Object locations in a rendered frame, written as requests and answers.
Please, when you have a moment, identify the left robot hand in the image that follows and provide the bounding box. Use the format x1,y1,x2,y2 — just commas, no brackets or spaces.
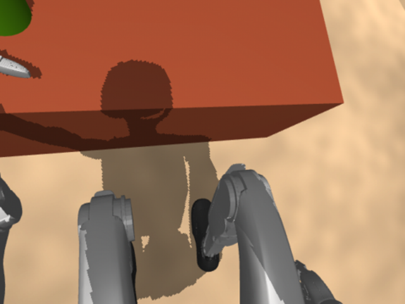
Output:
0,56,31,78

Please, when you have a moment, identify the can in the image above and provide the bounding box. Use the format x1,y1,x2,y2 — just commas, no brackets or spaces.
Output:
0,0,32,36

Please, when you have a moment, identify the right robot foot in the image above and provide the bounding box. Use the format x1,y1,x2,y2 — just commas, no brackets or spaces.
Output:
191,199,220,272

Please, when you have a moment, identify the left robot arm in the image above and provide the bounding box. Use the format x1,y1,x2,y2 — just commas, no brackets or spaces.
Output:
0,174,22,304

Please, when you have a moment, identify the right robot hand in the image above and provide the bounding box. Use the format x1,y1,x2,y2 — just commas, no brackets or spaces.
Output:
295,260,335,304

